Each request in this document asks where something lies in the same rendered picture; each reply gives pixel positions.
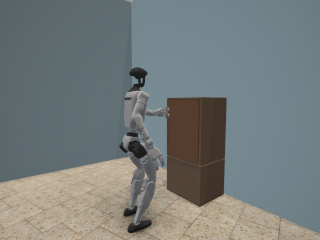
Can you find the right robot hand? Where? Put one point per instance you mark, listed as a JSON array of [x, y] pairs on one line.
[[155, 153]]

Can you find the right robot forearm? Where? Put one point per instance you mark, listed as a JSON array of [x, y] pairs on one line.
[[145, 136]]

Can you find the left robot hand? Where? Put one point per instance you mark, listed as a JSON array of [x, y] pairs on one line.
[[162, 112]]

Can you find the handle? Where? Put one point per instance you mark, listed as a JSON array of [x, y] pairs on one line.
[[166, 115]]

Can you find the right robot thigh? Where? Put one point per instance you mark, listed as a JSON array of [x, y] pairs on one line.
[[141, 152]]

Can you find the cupboard door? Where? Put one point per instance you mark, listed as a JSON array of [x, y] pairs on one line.
[[183, 128]]

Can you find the right robot upper arm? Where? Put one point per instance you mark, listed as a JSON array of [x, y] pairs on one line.
[[142, 98]]

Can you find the left robot forearm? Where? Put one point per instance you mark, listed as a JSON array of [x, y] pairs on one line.
[[151, 112]]

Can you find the robot left foot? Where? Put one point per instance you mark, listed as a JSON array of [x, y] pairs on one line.
[[129, 212]]

